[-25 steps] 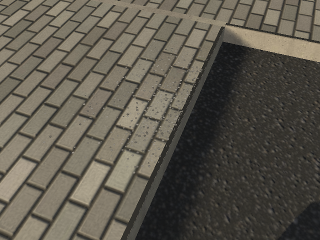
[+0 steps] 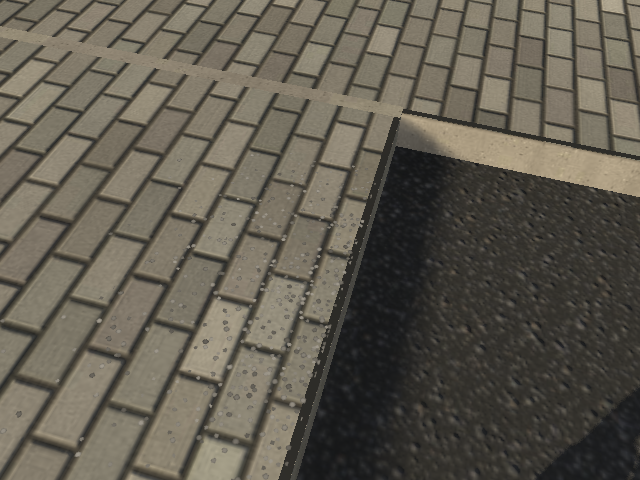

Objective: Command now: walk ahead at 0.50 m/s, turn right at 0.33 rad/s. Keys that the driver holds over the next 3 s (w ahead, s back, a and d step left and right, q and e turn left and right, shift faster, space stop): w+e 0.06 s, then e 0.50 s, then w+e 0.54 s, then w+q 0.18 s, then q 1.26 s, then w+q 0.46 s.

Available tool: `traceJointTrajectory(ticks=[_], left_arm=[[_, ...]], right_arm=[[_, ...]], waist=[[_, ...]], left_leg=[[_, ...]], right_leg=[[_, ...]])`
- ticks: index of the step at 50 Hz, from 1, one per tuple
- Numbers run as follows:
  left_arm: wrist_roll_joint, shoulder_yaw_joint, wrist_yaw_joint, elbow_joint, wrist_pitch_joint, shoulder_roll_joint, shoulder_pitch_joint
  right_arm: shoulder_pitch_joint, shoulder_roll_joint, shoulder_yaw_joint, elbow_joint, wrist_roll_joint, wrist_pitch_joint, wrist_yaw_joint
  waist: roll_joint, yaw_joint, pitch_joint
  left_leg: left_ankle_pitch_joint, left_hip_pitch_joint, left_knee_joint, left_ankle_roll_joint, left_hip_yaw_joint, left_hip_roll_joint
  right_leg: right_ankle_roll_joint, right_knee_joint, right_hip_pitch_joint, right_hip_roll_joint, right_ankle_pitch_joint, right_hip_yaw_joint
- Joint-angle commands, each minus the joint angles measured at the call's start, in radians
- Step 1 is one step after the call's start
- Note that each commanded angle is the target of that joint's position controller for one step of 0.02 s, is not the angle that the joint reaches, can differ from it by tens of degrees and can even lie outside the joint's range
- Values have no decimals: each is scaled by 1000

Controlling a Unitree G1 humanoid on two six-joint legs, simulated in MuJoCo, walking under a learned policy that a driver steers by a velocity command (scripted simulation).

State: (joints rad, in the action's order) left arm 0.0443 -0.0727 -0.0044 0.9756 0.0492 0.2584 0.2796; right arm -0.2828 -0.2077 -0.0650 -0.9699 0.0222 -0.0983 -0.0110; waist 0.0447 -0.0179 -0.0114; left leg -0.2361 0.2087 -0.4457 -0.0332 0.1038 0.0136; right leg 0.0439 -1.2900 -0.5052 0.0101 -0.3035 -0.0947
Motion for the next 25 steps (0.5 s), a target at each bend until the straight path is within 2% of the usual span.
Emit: traceJointTrajectory(ticks=[1, 3, 5, 7, 8, 11, 13, 14, 15, 16, 17, 18, 19, 20, 21, 22, 23, 25], left_arm=[[4, -19, 0, -37, -29, 4, 63], [-11, -19, -2, -76, -41, -4, -8], [-28, -22, -2, -131, -47, 0, -85], [-42, -15, 9, -182, -51, -18, -150], [-43, -11, 18, -208, -53, -27, -187], [-38, -18, 39, -266, -64, -5, -222], [-44, -31, 44, -283, -74, 27, -179], [-46, -42, 45, -283, -76, 53, -133], [-44, -60, 44, -271, -75, 94, -45], [-40, -85, 34, -241, -72, 141, 76], [-36, -101, 7, -243, -75, 210, 100], [-66, -88, 2, -285, -65, 285, 33], [-84, -73, 15, -318, -58, 249, 48], [-72, -64, 21, -315, -51, 214, -2], [-40, -52, 17, -305, -47, 173, -53], [-26, -38, 13, -321, -45, 135, -113], [-33, -35, 10, -333, -45, 124, -146], [-56, -37, 1, -345, -42, 139, -148]], right_arm=[[-68, -64, -9, 3, 8, -6, 8], [-93, -89, -16, -5, 15, -7, 23], [-75, -109, -20, 14, 23, -6, 44], [-55, -132, -23, 39, 18, 0, 64], [-61, -148, -26, 45, 9, 2, 73], [-95, -182, -40, 39, -23, 9, 87], [-78, -206, -54, 52, -47, 20, 84], [-59, -219, -63, 63, -59, 23, 79], [-31, -229, -69, 76, -70, 24, 71], [12, -224, -70, 95, -81, 21, 58], [-29, -183, -57, 109, -51, 12, 43], [-164, -64, -17, 132, 6, -2, 23], [-145, -132, -27, 126, -28, -18, 10], [-26, -137, -30, 169, -50, -9, 19], [36, -107, -23, 198, -34, 4, 41], [47, -131, -29, 200, -24, 23, 62], [42, -151, -37, 217, -22, 41, 72], [36, -137, -36, 252, -11, 59, 80]], waist=[[-148, 21, -65], [-132, 13, -96], [-127, 11, -113], [-135, 7, -97], [-143, -2, -89], [-169, -6, -73], [-188, 21, -37], [-193, 49, -3], [-190, 97, 49], [-158, 165, 106], [14, 159, 176], [253, 25, 323], [133, 112, 528], [51, 112, 389], [-51, 67, 236], [-92, 28, 156], [-61, -1, 106], [-1, -22, 83]], left_leg=[[268, -61, 226, -120, -181, 277], [322, -61, 241, -122, -122, 281], [512, -58, 217, -106, -49, 278], [609, -35, 195, -78, 40, 253], [627, -30, 196, -71, 70, 253], [665, -97, 168, -53, 104, 280], [851, -177, 67, -39, 114, 292], [932, -194, -14, -31, 114, 292], [938, -188, -135, -21, 108, 285], [841, -134, -320, 14, 115, 241], [336, 82, -643, 83, 120, 137], [-557, 428, -1111, 141, 9, -50], [-517, 443, -1309, 124, -203, -51], [-415, 538, -1371, 100, -178, -34], [-317, 595, -1295, 93, -151, 2], [-225, 552, -1176, 86, -162, 47], [-182, 490, -1119, 81, -162, 63], [-142, 466, -1106, 88, -147, 48]], right_leg=[[-11, -38, -197, -59, 77, -57], [-27, 43, -273, -65, 136, -53], [-47, 193, -288, -52, 211, -34], [-51, 379, -202, -48, 317, 52], [-49, 449, -154, -53, 358, 100], [-23, 560, -72, -54, 362, 144], [12, 590, -29, -25, 263, 177], [30, 605, 33, -2, 211, 195], [51, 645, 149, 21, 200, 197], [82, 783, 326, 49, 308, 182], [138, 807, 570, -43, 722, 6], [380, 710, 841, -307, 1224, -408], [471, 864, 808, -380, 937, -565], [413, 914, 694, -331, 698, -469], [330, 926, 538, -272, 551, -358], [272, 946, 382, -220, 428, -292], [255, 977, 256, -184, 346, -272], [261, 989, 160, -149, 382, -262]])
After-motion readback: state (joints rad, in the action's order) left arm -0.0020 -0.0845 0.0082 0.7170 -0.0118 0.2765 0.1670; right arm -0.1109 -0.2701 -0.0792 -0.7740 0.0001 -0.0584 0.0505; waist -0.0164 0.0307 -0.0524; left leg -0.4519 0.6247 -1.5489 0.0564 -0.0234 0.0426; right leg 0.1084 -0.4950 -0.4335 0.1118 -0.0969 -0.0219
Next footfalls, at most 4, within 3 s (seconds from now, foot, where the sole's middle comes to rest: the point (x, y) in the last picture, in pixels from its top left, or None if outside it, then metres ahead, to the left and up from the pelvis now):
0.34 right None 0.32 -0.16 -0.78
0.80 left None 0.43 -0.02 -0.78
1.24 right None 0.41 -0.41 -0.78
1.72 left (468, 397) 0.71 -0.36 -0.78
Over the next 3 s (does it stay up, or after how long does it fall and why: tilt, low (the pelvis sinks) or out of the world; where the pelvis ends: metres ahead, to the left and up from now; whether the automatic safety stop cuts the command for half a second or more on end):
stays up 0.67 -0.41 -0.01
